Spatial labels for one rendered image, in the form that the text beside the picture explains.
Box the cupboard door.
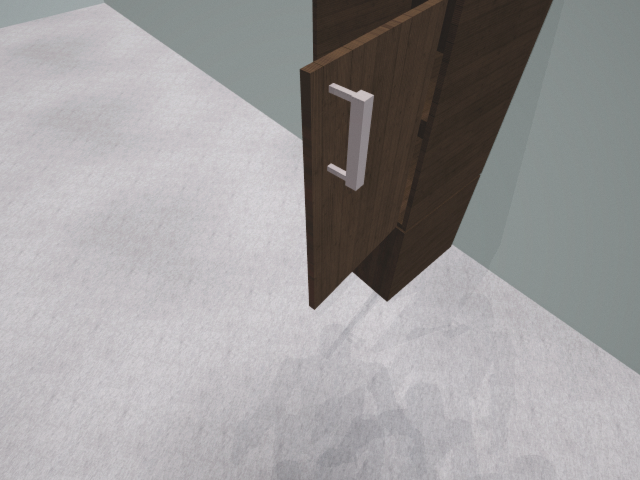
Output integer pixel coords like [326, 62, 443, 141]
[300, 0, 448, 310]

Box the handle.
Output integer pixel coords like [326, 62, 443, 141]
[327, 83, 374, 191]

